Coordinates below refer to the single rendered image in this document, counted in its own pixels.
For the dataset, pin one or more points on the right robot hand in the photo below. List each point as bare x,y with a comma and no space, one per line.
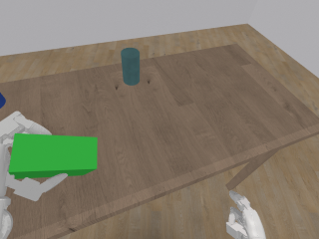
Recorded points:
248,225

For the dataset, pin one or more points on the left robot hand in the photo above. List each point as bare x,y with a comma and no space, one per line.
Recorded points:
28,187

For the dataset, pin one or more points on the left robot forearm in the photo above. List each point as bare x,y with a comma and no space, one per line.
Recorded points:
6,219

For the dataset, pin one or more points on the sponge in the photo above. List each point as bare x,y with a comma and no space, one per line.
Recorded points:
47,155

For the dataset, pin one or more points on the table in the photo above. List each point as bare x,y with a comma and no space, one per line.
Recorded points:
192,116

